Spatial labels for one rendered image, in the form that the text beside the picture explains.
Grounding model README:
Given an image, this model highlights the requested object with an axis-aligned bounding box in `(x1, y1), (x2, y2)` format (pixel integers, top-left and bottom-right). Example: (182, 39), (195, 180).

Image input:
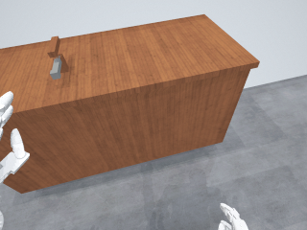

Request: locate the tap lever
(50, 56), (62, 80)

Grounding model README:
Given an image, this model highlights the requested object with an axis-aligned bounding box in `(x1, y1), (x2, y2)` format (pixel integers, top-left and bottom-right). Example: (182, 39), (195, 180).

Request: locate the robot right hand
(218, 203), (248, 230)

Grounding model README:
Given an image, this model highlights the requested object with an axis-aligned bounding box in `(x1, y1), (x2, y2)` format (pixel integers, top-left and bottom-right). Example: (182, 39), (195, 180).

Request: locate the counter
(0, 14), (260, 194)

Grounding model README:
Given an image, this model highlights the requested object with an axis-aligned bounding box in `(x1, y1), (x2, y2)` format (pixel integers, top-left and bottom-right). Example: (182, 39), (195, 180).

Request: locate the robot left hand
(0, 91), (30, 185)

